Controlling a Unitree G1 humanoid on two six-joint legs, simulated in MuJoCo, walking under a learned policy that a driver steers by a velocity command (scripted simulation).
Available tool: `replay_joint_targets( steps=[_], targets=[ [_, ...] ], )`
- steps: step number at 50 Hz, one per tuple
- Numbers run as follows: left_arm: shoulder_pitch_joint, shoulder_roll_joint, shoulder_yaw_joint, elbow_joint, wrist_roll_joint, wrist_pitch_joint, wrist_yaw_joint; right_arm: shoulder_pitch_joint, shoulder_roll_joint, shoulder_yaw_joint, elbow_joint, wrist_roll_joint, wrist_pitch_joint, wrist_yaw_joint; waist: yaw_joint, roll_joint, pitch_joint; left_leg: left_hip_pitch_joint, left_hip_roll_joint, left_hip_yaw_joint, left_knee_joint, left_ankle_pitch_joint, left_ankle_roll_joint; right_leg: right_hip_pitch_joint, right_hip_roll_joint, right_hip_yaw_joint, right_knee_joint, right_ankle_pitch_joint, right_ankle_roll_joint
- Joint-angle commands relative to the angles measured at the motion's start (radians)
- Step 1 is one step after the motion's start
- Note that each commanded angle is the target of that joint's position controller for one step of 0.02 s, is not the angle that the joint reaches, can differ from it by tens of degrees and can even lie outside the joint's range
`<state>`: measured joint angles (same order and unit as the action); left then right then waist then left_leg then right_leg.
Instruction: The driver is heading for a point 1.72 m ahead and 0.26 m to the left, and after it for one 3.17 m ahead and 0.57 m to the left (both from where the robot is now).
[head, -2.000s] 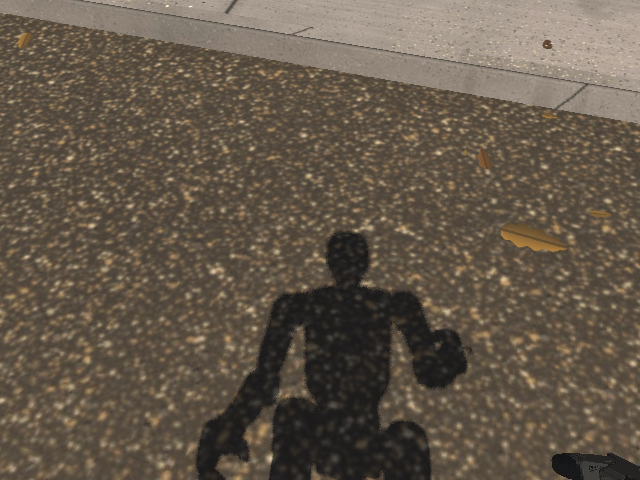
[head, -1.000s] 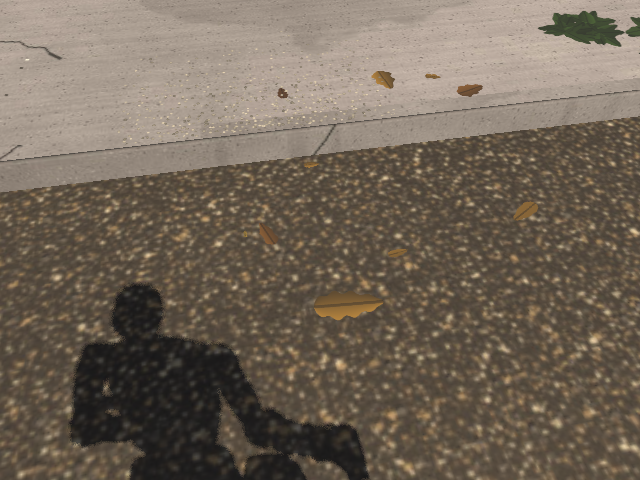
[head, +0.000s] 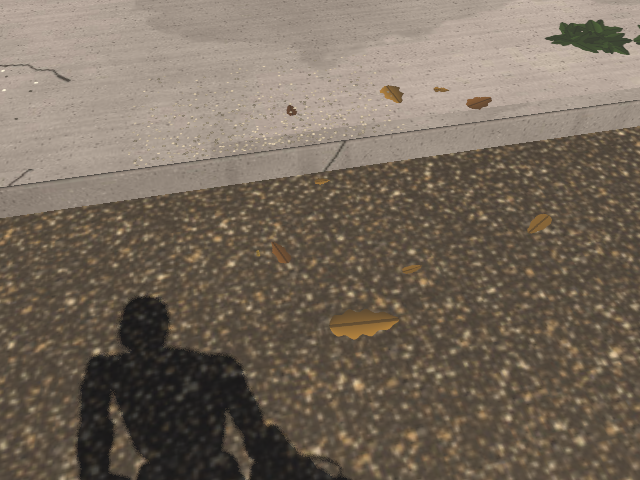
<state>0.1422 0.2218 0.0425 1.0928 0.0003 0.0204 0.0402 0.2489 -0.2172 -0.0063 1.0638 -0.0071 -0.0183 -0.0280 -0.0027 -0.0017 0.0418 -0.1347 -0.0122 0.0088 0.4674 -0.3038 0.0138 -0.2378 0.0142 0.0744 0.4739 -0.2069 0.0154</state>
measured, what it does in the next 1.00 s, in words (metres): walks ahead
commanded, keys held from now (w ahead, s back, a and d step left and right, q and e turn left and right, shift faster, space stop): no key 0.48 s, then w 0.52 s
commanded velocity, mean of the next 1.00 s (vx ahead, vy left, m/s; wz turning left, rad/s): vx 0.15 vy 0.00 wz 0.00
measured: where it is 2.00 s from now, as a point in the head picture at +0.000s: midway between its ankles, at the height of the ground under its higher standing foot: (342, 384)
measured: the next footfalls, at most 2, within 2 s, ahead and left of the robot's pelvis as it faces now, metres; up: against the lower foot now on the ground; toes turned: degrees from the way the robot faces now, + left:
left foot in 1.26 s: +0.49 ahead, +0.09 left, +0.00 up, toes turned +3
right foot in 1.78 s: +0.80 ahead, -0.15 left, +0.00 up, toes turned +3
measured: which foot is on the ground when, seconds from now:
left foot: down 0.00-0.78, up 0.80-1.00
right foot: down 0.00-1.00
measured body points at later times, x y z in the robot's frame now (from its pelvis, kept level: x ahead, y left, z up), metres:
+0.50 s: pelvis +0.00 +0.01 +0.00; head +0.01 +0.01 +0.45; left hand +0.04 +0.26 -0.16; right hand +0.00 -0.23 -0.15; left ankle -0.03 +0.11 -0.74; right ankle +0.03 -0.13 -0.74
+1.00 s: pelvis +0.15 -0.05 +0.01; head +0.15 -0.07 +0.46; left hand +0.08 +0.19 -0.14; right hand +0.26 -0.31 -0.12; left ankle +0.20 +0.11 -0.66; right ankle +0.07 -0.13 -0.74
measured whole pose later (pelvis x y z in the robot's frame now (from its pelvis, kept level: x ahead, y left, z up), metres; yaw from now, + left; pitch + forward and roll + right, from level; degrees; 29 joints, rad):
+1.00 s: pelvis +0.15 -0.05 +0.01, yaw +0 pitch +1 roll +0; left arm 0.42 0.18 0.02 1.12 0.00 -0.10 -0.01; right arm 0.19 -0.27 -0.06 0.93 0.02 -0.09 0.01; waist 0.05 0.04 -0.02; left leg -0.62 0.10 0.00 1.03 -0.16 0.05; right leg -0.02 0.04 -0.05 0.26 -0.25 -0.06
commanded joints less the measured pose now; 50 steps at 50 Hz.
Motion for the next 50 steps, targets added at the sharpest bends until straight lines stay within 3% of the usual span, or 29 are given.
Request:
replay_joint_targets(
  steps=[1,24,25,26,27,28,29,30,32,34,35,37,38,39,40,41,42,44,45,47,50],
  targets=[
    [0.001,0.105,0.013,-0.019,0.000,-0.008,0.004,0.049,-0.101,-0.015,-0.018,0.000,-0.007,-0.003,0.001,0.003,-0.007,-0.106,0.041,-0.038,-0.111,0.093,0.011,0.074,-0.028,0.018,-0.053,0.140,-0.035],
    [0.059,0.085,-0.003,0.026,-0.002,-0.008,0.010,0.133,-0.070,-0.007,0.003,0.003,-0.009,-0.003,0.002,0.006,0.007,-0.108,0.037,-0.038,-0.117,0.113,0.019,0.058,-0.027,0.009,-0.055,0.139,-0.027],
    [0.077,0.071,-0.007,0.034,-0.001,-0.007,0.011,0.152,-0.062,-0.006,0.013,0.003,-0.008,-0.004,0.002,0.014,-0.015,-0.100,0.033,-0.036,-0.132,0.011,0.022,0.067,-0.013,-0.009,-0.049,0.053,-0.026],
    [0.078,0.069,-0.007,0.035,-0.005,-0.006,0.012,0.160,-0.080,-0.012,0.015,0.008,-0.005,-0.007,-0.003,0.033,0.001,-0.109,0.036,-0.054,-0.153,-0.150,0.038,0.038,0.016,-0.040,-0.015,-0.078,-0.027],
    [0.073,0.074,-0.004,0.030,-0.009,-0.010,0.012,0.156,-0.117,-0.025,0.007,0.015,-0.002,-0.012,-0.009,0.075,0.029,-0.120,0.065,-0.108,-0.183,-0.324,0.072,-0.023,0.049,-0.079,0.050,-0.221,-0.030],
    [0.045,0.076,-0.004,0.013,-0.009,-0.020,0.008,0.176,-0.146,-0.035,0.002,0.022,-0.002,-0.016,-0.027,0.120,0.066,-0.117,0.139,-0.213,-0.243,-0.475,0.121,-0.114,0.057,-0.102,0.132,-0.276,-0.033],
    [0.011,0.066,-0.007,-0.011,-0.010,-0.037,0.001,0.189,-0.184,-0.049,-0.003,0.027,-0.008,-0.017,-0.040,0.170,0.103,-0.111,0.248,-0.349,-0.309,-0.553,0.180,-0.190,0.033,-0.112,0.238,-0.243,-0.039],
    [-0.014,0.063,-0.008,-0.029,-0.014,-0.055,-0.008,0.186,-0.201,-0.060,-0.009,0.028,-0.017,-0.018,-0.044,0.175,0.144,-0.122,0.331,-0.445,-0.350,-0.540,0.228,-0.248,-0.017,-0.090,0.322,-0.212,-0.049],
    [-0.030,0.072,-0.002,-0.047,-0.026,-0.082,-0.025,0.175,-0.171,-0.060,-0.024,0.020,-0.036,-0.012,-0.037,0.142,0.170,-0.036,0.368,-0.467,-0.349,-0.400,0.244,-0.381,-0.078,-0.054,0.408,-0.280,-0.069],
    [-0.026,0.071,0.000,-0.057,-0.035,-0.105,-0.037,0.149,-0.161,-0.062,-0.044,0.035,-0.043,-0.005,-0.021,0.114,0.145,0.003,0.313,-0.354,-0.315,-0.266,0.193,-0.332,-0.092,-0.066,0.261,-0.260,-0.082],
    [-0.007,0.066,0.002,-0.050,-0.036,-0.113,-0.040,0.133,-0.167,-0.064,-0.050,0.040,-0.041,-0.003,-0.005,0.111,0.120,-0.035,0.268,-0.277,-0.288,-0.210,0.170,-0.220,-0.067,-0.107,0.163,-0.205,-0.079],
    [0.148,0.065,0.017,0.018,-0.034,-0.112,-0.044,0.124,-0.174,-0.064,-0.059,0.042,-0.032,0.003,0.055,0.097,0.055,-0.192,0.186,-0.172,-0.185,-0.148,0.145,0.105,0.023,-0.191,0.039,-0.024,-0.053],
    [0.244,0.080,0.029,0.046,-0.032,-0.107,-0.042,0.107,-0.167,-0.059,-0.069,0.039,-0.036,0.005,0.100,0.071,0.023,-0.257,0.150,-0.130,-0.083,-0.051,0.125,0.231,0.025,-0.167,0.018,-0.024,-0.056],
    [0.370,0.147,0.049,0.062,-0.028,-0.107,-0.034,0.068,-0.108,-0.041,-0.093,0.029,-0.045,0.012,0.152,-0.109,-0.017,-0.372,0.059,-0.016,0.244,0.013,0.065,0.352,-0.151,0.098,-0.112,-0.136,-0.115],
    [0.491,0.261,0.066,0.068,-0.022,-0.115,-0.041,0.076,-0.028,-0.023,-0.136,0.027,-0.066,0.011,0.157,-0.341,-0.095,-0.590,-0.056,0.016,0.567,-0.226,0.022,0.481,-0.385,0.580,-0.288,-0.279,-0.274],
    [0.418,0.196,0.041,0.061,-0.007,-0.132,-0.046,0.054,-0.077,-0.035,-0.147,0.053,-0.082,0.012,0.114,-0.205,-0.042,-0.677,0.000,-0.101,0.758,-0.240,0.044,0.413,-0.432,0.679,-0.318,-0.407,-0.313],
    [0.316,0.143,0.025,0.023,-0.009,-0.144,-0.050,0.019,-0.104,-0.040,-0.160,0.067,-0.095,0.021,0.080,-0.127,0.039,-0.737,0.055,-0.121,0.807,-0.135,0.073,0.348,-0.399,0.560,-0.315,-0.399,-0.279],
    [0.206,0.103,0.004,-0.021,-0.007,-0.147,-0.063,0.010,-0.127,-0.055,-0.152,0.045,-0.105,0.024,0.034,-0.067,0.068,-0.698,0.122,-0.092,0.727,0.042,0.082,0.266,-0.304,0.323,-0.330,-0.167,-0.211],
    [0.208,0.080,-0.005,-0.023,-0.003,-0.141,-0.063,0.007,-0.138,-0.064,-0.151,0.036,-0.101,0.028,0.024,-0.074,0.062,-0.647,0.138,-0.076,0.677,0.089,0.075,0.240,-0.260,0.225,-0.336,-0.048,-0.183],
    [0.267,0.081,-0.009,-0.012,0.001,-0.131,-0.053,-0.004,-0.106,-0.062,-0.151,0.032,-0.088,0.038,0.025,-0.082,0.048,-0.616,0.141,-0.036,0.620,0.137,0.048,0.230,-0.223,0.123,-0.340,0.138,-0.179],
    [0.298,0.121,-0.006,-0.016,0.005,-0.121,-0.033,-0.133,-0.073,-0.051,-0.207,0.026,-0.077,0.040,0.040,-0.051,0.072,-0.649,0.137,-0.009,0.458,0.213,0.007,0.209,-0.219,0.060,-0.361,0.272,-0.200]
  ],
)
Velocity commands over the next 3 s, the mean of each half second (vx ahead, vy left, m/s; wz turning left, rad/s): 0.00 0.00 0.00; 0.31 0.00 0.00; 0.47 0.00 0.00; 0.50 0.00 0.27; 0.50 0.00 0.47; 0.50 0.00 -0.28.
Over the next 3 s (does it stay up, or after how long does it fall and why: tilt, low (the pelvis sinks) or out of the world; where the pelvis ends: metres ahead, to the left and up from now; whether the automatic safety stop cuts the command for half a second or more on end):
stays up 1.28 0.14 -0.01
